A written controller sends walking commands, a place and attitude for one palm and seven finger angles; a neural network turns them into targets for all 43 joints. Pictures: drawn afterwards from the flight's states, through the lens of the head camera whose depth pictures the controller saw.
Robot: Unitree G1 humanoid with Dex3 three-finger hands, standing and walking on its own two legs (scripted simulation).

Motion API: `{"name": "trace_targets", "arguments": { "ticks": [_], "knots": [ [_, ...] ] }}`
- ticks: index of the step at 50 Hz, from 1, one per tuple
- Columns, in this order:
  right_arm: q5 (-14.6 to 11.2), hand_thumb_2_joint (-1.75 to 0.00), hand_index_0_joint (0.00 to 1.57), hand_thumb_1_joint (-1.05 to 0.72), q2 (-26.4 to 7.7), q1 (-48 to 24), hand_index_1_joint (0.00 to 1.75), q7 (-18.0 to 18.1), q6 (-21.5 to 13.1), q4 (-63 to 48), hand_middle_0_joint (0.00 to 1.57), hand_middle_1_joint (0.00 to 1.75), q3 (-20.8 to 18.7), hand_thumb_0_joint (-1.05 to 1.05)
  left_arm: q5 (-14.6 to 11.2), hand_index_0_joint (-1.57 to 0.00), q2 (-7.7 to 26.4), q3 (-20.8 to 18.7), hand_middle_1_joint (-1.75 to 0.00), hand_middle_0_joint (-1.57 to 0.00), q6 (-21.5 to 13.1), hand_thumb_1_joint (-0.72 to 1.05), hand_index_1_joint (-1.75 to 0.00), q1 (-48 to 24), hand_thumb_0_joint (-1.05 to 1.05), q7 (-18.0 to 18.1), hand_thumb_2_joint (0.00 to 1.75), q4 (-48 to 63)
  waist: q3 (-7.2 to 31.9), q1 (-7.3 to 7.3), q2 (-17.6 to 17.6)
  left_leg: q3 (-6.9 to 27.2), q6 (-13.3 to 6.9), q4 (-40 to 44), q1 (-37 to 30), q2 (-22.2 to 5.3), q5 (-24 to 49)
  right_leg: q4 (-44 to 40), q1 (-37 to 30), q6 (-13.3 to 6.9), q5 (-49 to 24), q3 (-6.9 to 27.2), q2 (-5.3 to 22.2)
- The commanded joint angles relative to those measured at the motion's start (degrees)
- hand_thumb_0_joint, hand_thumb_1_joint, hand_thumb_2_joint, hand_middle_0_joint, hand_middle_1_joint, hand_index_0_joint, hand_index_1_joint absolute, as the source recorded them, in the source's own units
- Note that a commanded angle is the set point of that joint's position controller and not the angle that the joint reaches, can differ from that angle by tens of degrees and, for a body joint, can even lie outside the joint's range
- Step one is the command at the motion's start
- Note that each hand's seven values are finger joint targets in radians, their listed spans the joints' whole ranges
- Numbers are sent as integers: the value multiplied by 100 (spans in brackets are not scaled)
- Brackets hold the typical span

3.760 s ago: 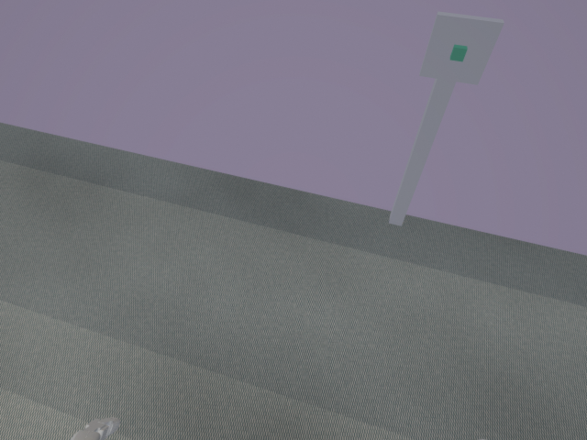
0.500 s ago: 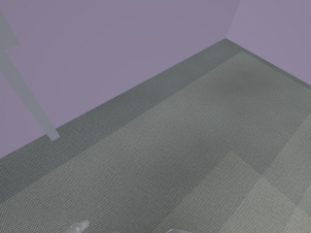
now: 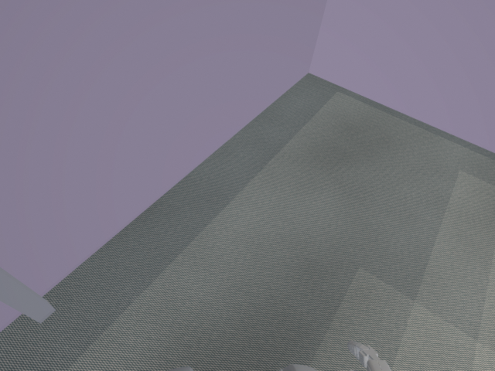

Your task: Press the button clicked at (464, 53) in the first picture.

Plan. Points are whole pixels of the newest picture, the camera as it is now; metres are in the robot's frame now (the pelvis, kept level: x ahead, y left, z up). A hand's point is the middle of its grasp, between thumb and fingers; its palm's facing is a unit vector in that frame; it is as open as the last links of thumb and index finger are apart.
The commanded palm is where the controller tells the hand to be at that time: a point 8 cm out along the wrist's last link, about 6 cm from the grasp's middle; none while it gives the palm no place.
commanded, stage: walk to a spot facing it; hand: left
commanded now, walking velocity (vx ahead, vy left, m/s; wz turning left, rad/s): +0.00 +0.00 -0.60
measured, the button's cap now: out of the picture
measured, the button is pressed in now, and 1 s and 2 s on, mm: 0 0 0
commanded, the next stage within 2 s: turn to face it in 0.30 s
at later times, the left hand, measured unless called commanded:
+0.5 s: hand (195, 306) +0.25 +0.12 -0.14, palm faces -0.24 -0.93 -0.28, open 7.3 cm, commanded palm none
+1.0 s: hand (159, 340) +0.18 +0.18 -0.16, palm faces +0.00 -0.97 -0.25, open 7.3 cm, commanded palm none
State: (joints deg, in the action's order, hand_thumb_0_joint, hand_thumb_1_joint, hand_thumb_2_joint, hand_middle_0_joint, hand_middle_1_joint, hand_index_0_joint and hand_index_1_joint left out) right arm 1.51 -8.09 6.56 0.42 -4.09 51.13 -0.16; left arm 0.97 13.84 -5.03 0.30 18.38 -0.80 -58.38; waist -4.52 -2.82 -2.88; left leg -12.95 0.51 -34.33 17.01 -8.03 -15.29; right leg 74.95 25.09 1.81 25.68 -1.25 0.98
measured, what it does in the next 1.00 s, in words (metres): walks ahead: right foot, then left foot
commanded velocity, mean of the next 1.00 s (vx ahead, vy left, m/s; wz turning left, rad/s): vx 0.00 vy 0.00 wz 0.16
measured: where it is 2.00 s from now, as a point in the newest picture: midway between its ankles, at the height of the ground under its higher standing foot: outside the picture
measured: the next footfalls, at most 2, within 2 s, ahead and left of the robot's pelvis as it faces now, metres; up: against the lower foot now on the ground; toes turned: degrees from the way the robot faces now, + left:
right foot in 0.30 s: +0.15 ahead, -0.15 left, +0.00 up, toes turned -19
left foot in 0.70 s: +0.18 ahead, +0.08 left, +0.00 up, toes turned -3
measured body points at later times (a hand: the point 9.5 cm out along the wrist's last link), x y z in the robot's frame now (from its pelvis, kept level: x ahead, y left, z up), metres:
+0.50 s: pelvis +0.09 -0.04 +0.00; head +0.12 -0.08 +0.45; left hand +0.26 +0.17 -0.12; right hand +0.07 -0.30 -0.16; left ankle +0.10 +0.12 -0.65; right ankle +0.12 -0.13 -0.73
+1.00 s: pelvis +0.10 -0.03 +0.01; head +0.15 -0.02 +0.46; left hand +0.18 +0.23 -0.14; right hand +0.11 -0.26 -0.14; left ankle +0.14 +0.08 -0.73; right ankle +0.06 -0.18 -0.67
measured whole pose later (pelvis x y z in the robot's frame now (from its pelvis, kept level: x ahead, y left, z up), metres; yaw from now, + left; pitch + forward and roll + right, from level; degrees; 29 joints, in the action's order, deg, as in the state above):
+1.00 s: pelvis +0.10 -0.03 +0.01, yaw -2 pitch +2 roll -1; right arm 1.3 -9.3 15.3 0.6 1.2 55.4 -2.9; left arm 0.6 12.6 -4.9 3.0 10.1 1.1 -55.7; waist -4.2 1.7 0.2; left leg 0.6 -1.1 -26.2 17.6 -0.2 -10.4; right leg 53.5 24.0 5.1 25.6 -0.4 2.8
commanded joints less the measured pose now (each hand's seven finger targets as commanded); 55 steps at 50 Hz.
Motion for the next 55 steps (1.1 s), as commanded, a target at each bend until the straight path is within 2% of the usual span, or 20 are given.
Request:
{"name": "trace_targets", "arguments": {
  "ticks": [1,5,10,12,13,14,15,16,19,22,27,31,33,34,36,37,42,48,52,55],
  "knots": [
    [-11,-90,20,-90,-967,530,30,113,49,59,20,30,-324,0,13,-20,-9,-75,-30,-20,103,90,-30,4,0,-103,90,682,253,142,1438,423,-486,1612,-222,-1378,2392,-502,486,86,-430,-107,472],
    [-12,-90,20,-90,-1042,516,30,103,134,35,20,30,-443,0,35,-20,-107,-109,-30,-20,236,90,-30,-282,0,-136,90,854,163,173,1517,-86,-503,1769,-245,-1313,1628,-1541,486,187,-942,-357,536],
    [18,-90,20,-90,-1328,673,30,56,244,57,20,30,-594,0,56,-20,-46,-96,-30,-20,156,90,-30,-762,0,-126,90,1078,270,366,1416,-210,-480,1228,-800,-1498,1743,-2982,128,120,-1018,-576,406],
    [20,-90,20,-90,-1394,770,30,35,298,57,20,30,-630,0,69,-20,65,-99,-30,-20,93,90,-30,-725,0,-103,90,1099,395,343,1261,-286,-350,657,-863,-1493,1992,-3543,-352,23,-1081,-720,233],
    [20,-90,20,-90,-1424,740,30,26,321,35,20,30,-633,0,66,-20,182,-130,-30,-20,37,90,-30,-329,0,-83,90,1016,642,83,984,-434,-173,-113,-849,-1399,2229,-4064,-918,-50,-1360,-769,115],
    [-17,-90,20,-90,-1308,898,30,-23,346,-43,20,30,-596,0,99,-20,640,-211,-30,-20,-69,90,-30,187,0,-40,90,885,1052,-177,-21,-590,125,-1539,-78,-1114,1559,-4679,-2122,-275,-2323,-126,520],
    [-36,-90,20,-90,-823,968,30,-63,350,-291,20,30,-459,0,94,-20,1402,-335,-30,-20,-158,90,-30,530,0,40,90,808,1346,-275,-1826,-324,463,-3209,1662,-66,-1928,-5049,-3024,-936,-4737,2341,2050],
    [-86,-90,20,-90,-942,790,30,43,419,-410,20,30,-438,0,-47,-20,1634,-378,-30,-20,-98,90,-30,699,0,125,90,747,1721,-336,-1641,658,443,-3921,1787,64,-2436,-5132,-3037,-1408,-5728,2565,2446],
    [-62,-90,20,-90,-1016,522,30,77,487,-311,20,30,-435,0,-52,-20,1009,-237,-30,-20,-22,90,-30,-457,0,228,90,1046,1180,50,-699,1148,457,-3902,1806,-201,-1225,-5237,-2263,-1238,-4091,1779,1725],
    [-24,-90,20,-90,-855,1046,30,58,596,36,20,30,-374,0,14,-20,670,-78,-30,-20,-69,90,-30,-951,0,250,90,1067,1056,447,-318,1097,411,-3335,1076,-31,-669,-5446,-1342,-1008,-3594,875,1346],
    [-57,-90,20,-90,-576,1298,30,28,590,315,20,30,-254,0,60,-20,440,93,-30,-20,-124,90,-30,-868,0,256,90,787,932,453,-348,1044,283,-1826,477,206,-604,-5706,-1208,-1005,-2592,399,1247],
    [-83,-90,20,-90,-552,1007,30,9,537,320,20,30,-238,0,30,-20,500,68,-30,-20,-70,90,-30,-744,0,266,90,606,506,265,-671,833,238,-649,186,309,-518,-5647,-1172,-993,-2242,354,1448],
    [-67,-90,20,-90,-552,1204,30,-3,524,383,20,30,-251,0,-10,-20,500,41,-30,-20,-27,90,-30,-769,0,285,90,589,386,349,-305,787,213,88,-224,306,65,-5270,-967,-774,-2006,154,1459],
    [-64,-90,20,-90,-655,1371,30,-19,504,419,20,30,-271,0,-41,-20,425,40,-30,-20,9,90,-30,-779,0,285,90,620,395,406,96,1005,133,613,-477,180,596,-4857,-758,-542,-1704,-57,1325],
    [14,-90,20,-90,-1308,1350,30,-6,487,279,20,30,-410,0,-73,-20,5,73,-30,-20,91,90,-30,-695,0,255,90,794,-19,373,2157,3194,-688,1900,31,-1292,1438,-3248,-32,103,69,-735,241],
    [41,-90,20,-90,-1335,1267,30,23,496,249,20,30,-422,0,-28,-20,123,67,-30,-20,98,90,-30,-961,0,240,90,888,-232,427,1948,3519,-1025,2293,369,-1477,1074,-2265,38,98,533,-409,214],
    [-20,-90,20,-90,-1143,1000,30,116,399,179,20,30,-450,0,-2,-20,99,-30,-30,-20,65,90,-30,-907,0,161,90,764,643,344,1060,2514,-894,1632,-844,-671,2203,-1299,643,205,-270,53,297],
    [-6,-90,20,-90,-1338,1375,30,92,439,222,20,30,-606,0,-63,-20,6,-7,-30,-20,65,90,-30,-1282,0,188,90,935,1062,664,1186,2877,-1071,1269,-1517,-616,3028,-2295,507,345,138,75,141],
    [1,-90,20,-90,-1471,1012,30,49,516,82,20,30,-677,0,-97,-20,71,8,-30,-20,67,90,-30,-1034,0,212,90,914,1070,557,1408,3093,-1013,1152,-1011,-486,2860,-3244,-218,297,77,12,-8],
    [-31,-90,20,-90,-1505,616,30,1,577,-102,20,30,-725,0,-121,-20,232,-44,-30,-20,45,90,-30,-430,0,234,90,768,1109,245,1296,3103,-665,952,-52,-114,1874,-4772,-1558,228,-969,-134,-77]
  ]
}}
